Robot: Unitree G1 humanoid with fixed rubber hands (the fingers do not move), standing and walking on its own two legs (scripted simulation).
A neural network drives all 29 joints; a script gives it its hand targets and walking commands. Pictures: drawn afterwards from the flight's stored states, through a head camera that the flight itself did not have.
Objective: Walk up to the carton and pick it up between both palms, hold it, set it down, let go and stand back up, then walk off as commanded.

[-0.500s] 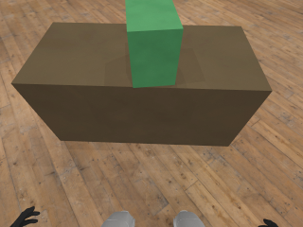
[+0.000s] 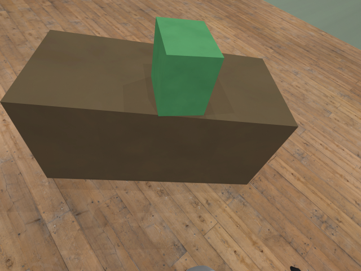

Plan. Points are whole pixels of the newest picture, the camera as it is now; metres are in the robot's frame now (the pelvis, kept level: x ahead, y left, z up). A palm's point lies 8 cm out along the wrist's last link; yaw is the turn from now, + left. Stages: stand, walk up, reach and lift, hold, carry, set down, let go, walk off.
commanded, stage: walk off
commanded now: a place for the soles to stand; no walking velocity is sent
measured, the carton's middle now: (181, 68) +0.85 -0.07 -0.04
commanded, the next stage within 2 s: stand in 1.10 s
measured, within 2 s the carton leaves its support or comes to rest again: neither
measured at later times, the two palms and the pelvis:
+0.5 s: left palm out of the picture +0.10 +0.22 -0.11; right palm out of the picture +0.12 -0.37 -0.12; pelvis +0.03 -0.07 -0.01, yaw +1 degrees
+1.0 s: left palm out of the picture +0.14 +0.20 -0.11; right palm out of the picture +0.09 -0.40 -0.12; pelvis +0.03 -0.09 +0.00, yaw +0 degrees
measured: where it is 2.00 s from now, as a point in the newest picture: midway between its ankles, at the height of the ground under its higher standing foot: outside the picture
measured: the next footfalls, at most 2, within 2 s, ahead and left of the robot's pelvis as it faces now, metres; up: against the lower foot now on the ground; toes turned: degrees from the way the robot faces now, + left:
right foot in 0.32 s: +0.08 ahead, -0.18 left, +0.00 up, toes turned +2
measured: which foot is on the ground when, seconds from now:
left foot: down 0.00-1.00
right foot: up 0.00-0.30, down 0.32-1.00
